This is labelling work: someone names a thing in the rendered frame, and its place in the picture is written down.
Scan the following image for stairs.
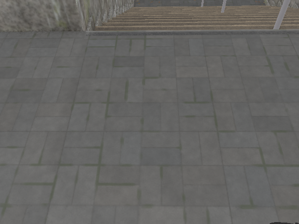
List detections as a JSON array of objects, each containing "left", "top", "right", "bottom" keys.
[{"left": 94, "top": 6, "right": 299, "bottom": 31}]

